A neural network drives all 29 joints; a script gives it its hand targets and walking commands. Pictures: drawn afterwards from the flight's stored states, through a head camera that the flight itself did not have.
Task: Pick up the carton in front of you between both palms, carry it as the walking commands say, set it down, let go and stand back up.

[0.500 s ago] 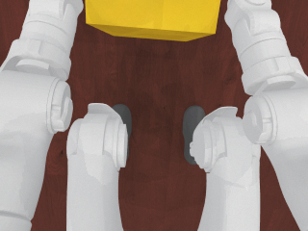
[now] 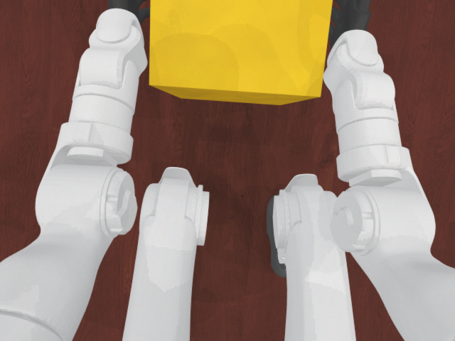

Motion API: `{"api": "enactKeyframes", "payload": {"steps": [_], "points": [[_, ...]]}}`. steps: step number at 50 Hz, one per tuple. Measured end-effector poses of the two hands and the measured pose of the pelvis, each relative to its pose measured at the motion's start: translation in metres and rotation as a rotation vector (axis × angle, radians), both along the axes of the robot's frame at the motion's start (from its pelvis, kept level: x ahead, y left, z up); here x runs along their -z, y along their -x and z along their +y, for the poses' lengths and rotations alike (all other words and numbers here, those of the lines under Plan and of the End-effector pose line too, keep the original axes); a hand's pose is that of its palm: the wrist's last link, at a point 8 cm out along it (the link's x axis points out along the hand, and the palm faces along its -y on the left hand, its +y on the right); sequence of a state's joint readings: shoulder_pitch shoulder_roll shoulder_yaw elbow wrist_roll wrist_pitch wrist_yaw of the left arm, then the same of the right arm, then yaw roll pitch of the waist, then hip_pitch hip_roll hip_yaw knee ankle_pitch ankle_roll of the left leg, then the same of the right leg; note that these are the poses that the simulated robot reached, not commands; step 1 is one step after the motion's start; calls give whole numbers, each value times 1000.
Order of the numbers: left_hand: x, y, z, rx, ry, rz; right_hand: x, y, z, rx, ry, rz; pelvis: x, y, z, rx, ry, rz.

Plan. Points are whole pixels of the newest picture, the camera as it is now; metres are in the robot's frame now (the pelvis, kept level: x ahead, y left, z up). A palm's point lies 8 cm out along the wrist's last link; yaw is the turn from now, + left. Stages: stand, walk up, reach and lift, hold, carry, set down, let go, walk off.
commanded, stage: reach and lift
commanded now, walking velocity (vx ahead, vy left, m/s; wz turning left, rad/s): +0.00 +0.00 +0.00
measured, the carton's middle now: (236, 33) +0.54 +0.03 -0.17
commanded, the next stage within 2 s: none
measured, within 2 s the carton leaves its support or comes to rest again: neither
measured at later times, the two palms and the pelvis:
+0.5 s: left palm out of the picture +0.48 +0.17 +0.07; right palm out of the picture +0.49 -0.12 +0.07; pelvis +0.00 -0.01 +0.13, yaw +2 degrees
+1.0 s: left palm out of the picture +0.43 +0.17 +0.23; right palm out of the picture +0.44 -0.13 +0.24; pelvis +0.05 -0.01 +0.27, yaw +2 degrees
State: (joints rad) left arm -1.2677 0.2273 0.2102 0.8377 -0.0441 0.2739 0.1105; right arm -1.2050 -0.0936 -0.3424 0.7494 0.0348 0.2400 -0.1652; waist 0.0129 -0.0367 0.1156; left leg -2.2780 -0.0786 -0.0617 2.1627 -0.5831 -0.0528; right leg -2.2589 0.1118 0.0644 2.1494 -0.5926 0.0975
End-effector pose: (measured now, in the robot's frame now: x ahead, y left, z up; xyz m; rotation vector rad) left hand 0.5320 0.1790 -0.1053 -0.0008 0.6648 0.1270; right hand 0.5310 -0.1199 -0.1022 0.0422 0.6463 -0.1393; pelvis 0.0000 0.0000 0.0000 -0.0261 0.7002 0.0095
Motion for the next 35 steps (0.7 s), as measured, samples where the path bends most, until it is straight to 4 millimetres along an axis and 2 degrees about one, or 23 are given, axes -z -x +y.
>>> {"api": "enactKeyframes", "payload": {"steps": [5, 11, 21, 28, 35], "points": [[-54, 17, 2, -17, 14, 12, -52, 17, 2, 2, -11, 11, -28, 5, -1, -14, 3, 22], [-101, 33, -1, -18, 10, 37, -101, 31, -1, -5, 1, 36, -64, 12, -3, -20, 1, 38], [-156, 44, -4, -24, 4, 25, -156, 38, -4, -19, 7, 23, -108, 10, -5, -18, -6, 53], [-193, 55, -5, -33, 11, 20, -194, 47, -5, -20, 5, 18, -141, -1, -6, -22, -10, 33], [-239, 68, -7, -43, 19, 22, -240, 59, -8, -17, 0, 21, -178, -15, -6, -25, -12, -17]]}}
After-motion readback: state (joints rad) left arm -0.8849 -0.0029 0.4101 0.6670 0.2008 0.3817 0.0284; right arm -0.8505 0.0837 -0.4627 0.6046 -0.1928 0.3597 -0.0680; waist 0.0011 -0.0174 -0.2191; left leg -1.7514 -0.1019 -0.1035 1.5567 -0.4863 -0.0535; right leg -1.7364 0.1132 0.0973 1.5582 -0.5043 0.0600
